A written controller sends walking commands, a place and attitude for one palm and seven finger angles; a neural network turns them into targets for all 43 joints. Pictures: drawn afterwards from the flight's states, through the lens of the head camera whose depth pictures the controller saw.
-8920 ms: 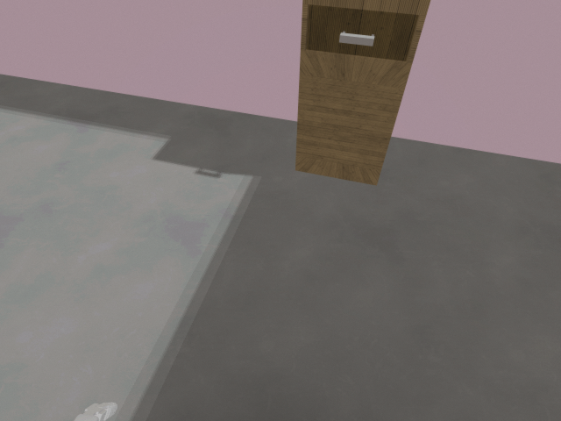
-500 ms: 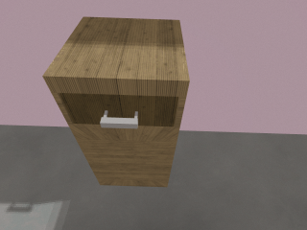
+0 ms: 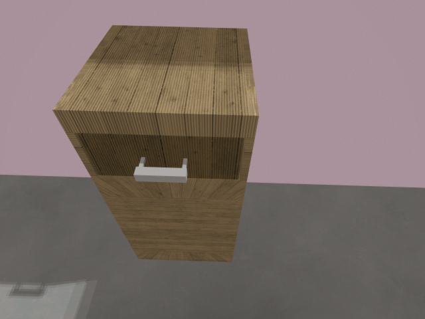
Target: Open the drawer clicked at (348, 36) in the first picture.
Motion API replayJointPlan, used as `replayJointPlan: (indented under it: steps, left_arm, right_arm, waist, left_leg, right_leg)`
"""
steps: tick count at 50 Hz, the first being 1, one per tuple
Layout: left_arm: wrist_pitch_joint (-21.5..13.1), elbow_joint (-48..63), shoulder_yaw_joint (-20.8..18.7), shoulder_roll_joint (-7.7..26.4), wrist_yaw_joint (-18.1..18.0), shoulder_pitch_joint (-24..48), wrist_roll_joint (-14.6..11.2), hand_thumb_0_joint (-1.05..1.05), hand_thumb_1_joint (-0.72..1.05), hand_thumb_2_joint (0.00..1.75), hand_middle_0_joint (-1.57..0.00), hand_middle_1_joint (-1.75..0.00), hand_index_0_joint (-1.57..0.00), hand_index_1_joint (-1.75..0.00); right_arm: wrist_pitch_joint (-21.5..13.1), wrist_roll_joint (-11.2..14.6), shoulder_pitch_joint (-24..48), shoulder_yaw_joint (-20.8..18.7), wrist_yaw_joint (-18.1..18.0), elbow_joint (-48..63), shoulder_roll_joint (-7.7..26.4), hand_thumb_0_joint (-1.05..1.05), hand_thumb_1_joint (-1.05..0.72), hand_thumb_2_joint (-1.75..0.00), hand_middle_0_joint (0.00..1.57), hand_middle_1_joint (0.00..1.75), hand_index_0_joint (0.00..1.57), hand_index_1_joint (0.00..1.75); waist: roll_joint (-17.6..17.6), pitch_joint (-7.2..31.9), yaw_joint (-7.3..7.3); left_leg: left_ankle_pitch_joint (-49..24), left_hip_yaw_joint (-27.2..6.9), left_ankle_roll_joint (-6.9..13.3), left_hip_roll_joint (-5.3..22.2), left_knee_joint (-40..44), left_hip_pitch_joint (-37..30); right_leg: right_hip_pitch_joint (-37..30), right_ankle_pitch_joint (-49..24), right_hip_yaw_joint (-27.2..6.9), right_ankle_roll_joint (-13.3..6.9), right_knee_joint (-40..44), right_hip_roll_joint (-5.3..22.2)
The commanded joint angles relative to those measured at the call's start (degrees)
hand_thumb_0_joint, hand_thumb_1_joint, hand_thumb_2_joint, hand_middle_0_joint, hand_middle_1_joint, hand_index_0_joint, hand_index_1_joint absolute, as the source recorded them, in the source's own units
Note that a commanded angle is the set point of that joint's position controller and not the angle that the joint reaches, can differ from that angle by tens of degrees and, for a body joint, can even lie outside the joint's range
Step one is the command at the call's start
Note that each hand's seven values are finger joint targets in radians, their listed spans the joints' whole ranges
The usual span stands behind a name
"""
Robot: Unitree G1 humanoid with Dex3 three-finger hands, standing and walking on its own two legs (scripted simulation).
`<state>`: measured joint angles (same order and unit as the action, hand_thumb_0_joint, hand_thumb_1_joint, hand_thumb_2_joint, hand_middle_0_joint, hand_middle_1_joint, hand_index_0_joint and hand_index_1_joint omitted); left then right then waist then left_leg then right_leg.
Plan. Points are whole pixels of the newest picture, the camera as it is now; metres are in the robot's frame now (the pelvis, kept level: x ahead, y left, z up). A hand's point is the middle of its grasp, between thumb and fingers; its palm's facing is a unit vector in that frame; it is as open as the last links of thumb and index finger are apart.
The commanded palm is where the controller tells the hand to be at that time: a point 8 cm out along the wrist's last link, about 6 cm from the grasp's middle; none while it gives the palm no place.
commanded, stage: look again from close up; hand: left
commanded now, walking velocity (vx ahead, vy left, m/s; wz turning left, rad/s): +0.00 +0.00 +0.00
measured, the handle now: (162, 167) +0.46 +0.16 -0.03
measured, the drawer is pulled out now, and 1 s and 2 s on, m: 0.00 0.00 0.00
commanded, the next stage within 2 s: shuffle to correct the standing spot in 0.32 s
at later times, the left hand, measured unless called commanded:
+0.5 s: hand out of the picture -0.02 +0.14 -0.18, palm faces +0.04 -0.99 -0.15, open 7.4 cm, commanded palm none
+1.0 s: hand out of the picture -0.04 +0.12 -0.17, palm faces +0.08 -0.98 -0.19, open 7.3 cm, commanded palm none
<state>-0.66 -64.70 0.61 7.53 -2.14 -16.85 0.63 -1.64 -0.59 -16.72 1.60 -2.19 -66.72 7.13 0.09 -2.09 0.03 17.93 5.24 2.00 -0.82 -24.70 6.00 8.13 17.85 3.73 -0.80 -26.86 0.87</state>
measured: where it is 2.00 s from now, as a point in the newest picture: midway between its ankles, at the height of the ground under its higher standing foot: outside the picture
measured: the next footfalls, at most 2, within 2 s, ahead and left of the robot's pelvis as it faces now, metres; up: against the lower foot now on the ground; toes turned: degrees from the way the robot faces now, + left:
left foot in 1.24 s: -0.01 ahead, +0.09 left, +0.00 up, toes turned +0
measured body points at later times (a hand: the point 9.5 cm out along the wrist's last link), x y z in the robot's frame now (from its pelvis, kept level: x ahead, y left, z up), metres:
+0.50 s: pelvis +0.00 -0.01 +0.00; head +0.02 -0.01 +0.45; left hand -0.02 +0.19 -0.16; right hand -0.01 -0.22 -0.16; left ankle -0.05 +0.09 -0.74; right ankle -0.04 -0.11 -0.74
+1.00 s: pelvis -0.04 -0.05 +0.00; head -0.03 -0.06 +0.45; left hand -0.05 +0.17 -0.15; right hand -0.04 -0.27 -0.16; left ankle -0.08 +0.08 -0.70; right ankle -0.04 -0.11 -0.74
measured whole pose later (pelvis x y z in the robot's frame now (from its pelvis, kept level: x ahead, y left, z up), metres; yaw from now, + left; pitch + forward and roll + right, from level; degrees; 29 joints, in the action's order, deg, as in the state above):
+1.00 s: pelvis -0.04 -0.05 +0.00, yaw +1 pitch +0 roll +0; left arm -0.9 -60.3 -1.1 7.5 -1.6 -17.8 1.1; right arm 1.1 -1.2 -15.9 -1.0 -0.9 -64.1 8.8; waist 0.3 -0.6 -1.1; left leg 21.6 1.8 0.9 2.0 -46.3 19.0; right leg 11.1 12.0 6.0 -5.7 -22.5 -3.3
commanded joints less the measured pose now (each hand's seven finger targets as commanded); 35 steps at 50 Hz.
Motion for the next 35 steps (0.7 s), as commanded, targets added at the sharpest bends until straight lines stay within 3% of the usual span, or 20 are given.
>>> replayJointPlan:
  steps: [1,21,25,28,32,35]
  left_arm:
    - [-0.55,1.32,-0.84,4.77,-0.30,-4.86,0.00,0.00,0.90,0.90,-0.20,-0.30,-0.20,-0.30]
    - [-0.92,0.76,-0.87,4.02,-0.43,-6.56,0.05,0.00,0.90,0.90,-0.20,-0.30,-0.20,-0.30]
    - [-0.54,1.49,-1.12,4.28,-0.62,-6.29,-0.12,0.00,0.90,0.90,-0.20,-0.30,-0.20,-0.30]
    - [0.29,2.92,-1.91,5.03,-0.63,-6.06,-0.01,0.00,0.90,0.90,-0.20,-0.30,-0.20,-0.30]
    - [1.47,5.67,-2.90,5.45,-0.23,-4.95,0.45,0.00,0.90,0.90,-0.20,-0.30,-0.20,-0.30]
    - [2.38,7.87,-3.56,5.13,0.09,-3.85,0.95,0.00,0.90,0.90,-0.20,-0.30,-0.20,-0.30]
  right_arm:
    - [-0.34,-0.11,-4.68,-0.94,-0.37,1.08,4.83,0.00,-0.90,-0.90,0.20,0.30,0.20,0.30]
    - [-0.27,-0.07,-4.88,-1.06,-0.59,0.60,3.75,0.00,-0.90,-0.90,0.20,0.30,0.20,0.30]
    - [-0.24,0.10,-4.34,-1.44,-1.06,1.34,3.84,0.00,-0.90,-0.90,0.20,0.30,0.20,0.30]
    - [0.19,0.06,-4.12,-2.22,-1.34,2.26,4.56,0.00,-0.90,-0.90,0.20,0.30,0.20,0.30]
    - [1.00,-0.13,-4.28,-3.55,-1.80,3.87,6.66,0.00,-0.90,-0.90,0.20,0.30,0.20,0.30]
    - [1.57,-0.40,-3.66,-4.72,-2.12,5.35,8.41,0.00,-0.90,-0.90,0.20,0.30,0.20,0.30]
  waist:
    - [-0.18,-1.65,-0.34]
    - [-0.07,-1.68,-0.44]
    - [-0.55,-0.97,-0.34]
    - [0.43,-0.27,-0.32]
    - [2.49,1.18,-0.03]
    - [4.55,1.19,-0.04]
  left_leg:
    - [-17.02,-6.02,1.04,7.08,4.15,2.46]
    - [-16.91,-5.43,0.46,7.04,3.64,2.19]
    - [-26.43,-6.04,0.27,8.03,3.32,0.90]
    - [-29.59,-5.73,0.46,8.76,1.83,0.62]
    - [-33.85,-6.90,2.00,11.37,0.85,0.12]
    - [-34.28,-10.82,5.22,15.53,1.73,3.07]
  right_leg:
    - [0.19,-17.01,-5.05,-2.02,3.42,5.69]
    - [-0.56,-20.87,-5.32,-2.24,4.57,5.98]
    - [-0.20,-27.36,-5.21,-1.62,3.20,5.80]
    - [1.59,-27.01,-5.08,-1.65,1.17,5.42]
    - [5.35,-22.20,-3.85,-1.50,-3.33,3.85]
    - [7.92,-13.07,-3.00,-1.31,-9.15,1.94]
